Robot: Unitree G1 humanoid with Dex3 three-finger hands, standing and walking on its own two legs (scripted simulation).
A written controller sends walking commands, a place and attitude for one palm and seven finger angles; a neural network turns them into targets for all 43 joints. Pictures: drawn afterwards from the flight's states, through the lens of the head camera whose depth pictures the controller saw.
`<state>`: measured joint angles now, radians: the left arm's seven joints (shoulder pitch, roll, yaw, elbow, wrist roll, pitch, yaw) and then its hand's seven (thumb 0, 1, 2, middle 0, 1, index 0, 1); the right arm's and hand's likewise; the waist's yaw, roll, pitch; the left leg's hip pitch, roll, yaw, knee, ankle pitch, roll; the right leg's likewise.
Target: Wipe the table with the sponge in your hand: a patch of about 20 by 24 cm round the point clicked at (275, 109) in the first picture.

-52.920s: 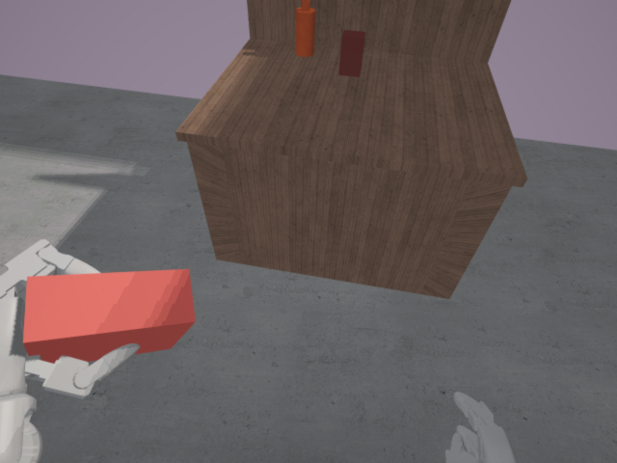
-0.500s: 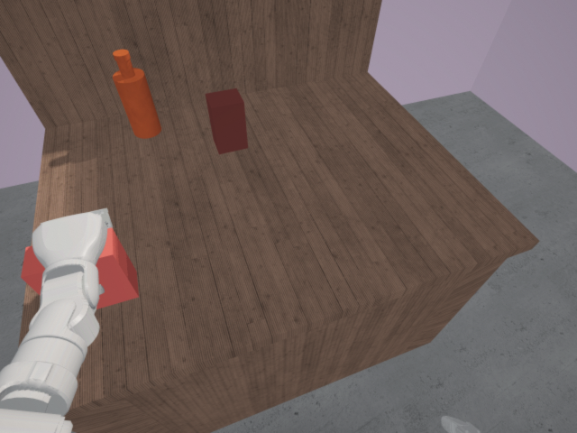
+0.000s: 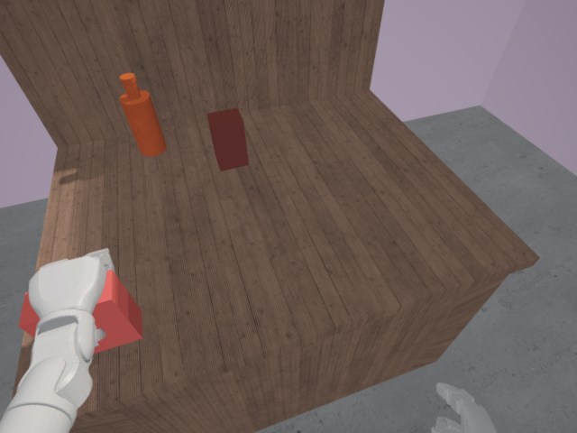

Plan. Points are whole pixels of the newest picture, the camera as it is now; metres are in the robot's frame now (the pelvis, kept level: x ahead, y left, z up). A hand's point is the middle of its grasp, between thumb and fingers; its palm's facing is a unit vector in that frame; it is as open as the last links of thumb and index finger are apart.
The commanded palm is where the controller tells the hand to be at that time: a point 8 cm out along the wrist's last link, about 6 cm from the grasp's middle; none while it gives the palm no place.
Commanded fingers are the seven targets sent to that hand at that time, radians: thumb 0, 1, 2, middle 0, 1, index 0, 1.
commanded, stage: wipe back along the first lane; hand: left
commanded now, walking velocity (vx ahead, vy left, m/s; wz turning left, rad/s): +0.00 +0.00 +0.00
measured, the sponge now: (95, 323) +0.27 +0.34 -0.04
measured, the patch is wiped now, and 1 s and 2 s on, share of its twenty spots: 0.95 0.95 0.95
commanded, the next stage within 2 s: lift the sponge slowly off the table in 0.04 s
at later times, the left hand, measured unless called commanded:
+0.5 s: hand (84, 316) +0.26 +0.32 +0.02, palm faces -0.07 -0.04 -1.00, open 9.7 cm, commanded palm +0.23 +0.31 +0.06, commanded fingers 0.00 0.10 1.30 -1.20 -1.60 -1.20 -1.60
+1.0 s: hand (83, 327) +0.24 +0.31 +0.03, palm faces -0.06 -0.09 -0.99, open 9.7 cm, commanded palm +0.22 +0.31 +0.10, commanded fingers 0.00 0.10 1.30 -1.20 -1.60 -1.20 -1.60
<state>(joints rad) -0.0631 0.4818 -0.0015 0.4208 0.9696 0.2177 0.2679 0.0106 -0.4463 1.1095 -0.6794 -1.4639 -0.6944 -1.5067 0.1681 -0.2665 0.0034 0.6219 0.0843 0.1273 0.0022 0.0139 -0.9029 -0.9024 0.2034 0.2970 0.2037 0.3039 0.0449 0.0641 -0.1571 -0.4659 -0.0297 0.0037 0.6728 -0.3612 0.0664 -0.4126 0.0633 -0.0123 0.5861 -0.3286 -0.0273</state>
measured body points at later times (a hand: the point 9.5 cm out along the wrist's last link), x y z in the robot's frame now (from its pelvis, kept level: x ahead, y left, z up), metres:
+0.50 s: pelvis -0.01 -0.01 +0.00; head +0.00 -0.02 +0.45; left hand +0.26 +0.32 +0.07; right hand +0.16 -0.25 -0.10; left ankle -0.02 +0.07 -0.72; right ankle -0.03 -0.11 -0.72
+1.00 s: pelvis -0.01 +0.00 +0.01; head -0.01 -0.01 +0.46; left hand +0.24 +0.31 +0.08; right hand +0.20 -0.22 -0.09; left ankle -0.02 +0.07 -0.72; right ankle -0.03 -0.11 -0.72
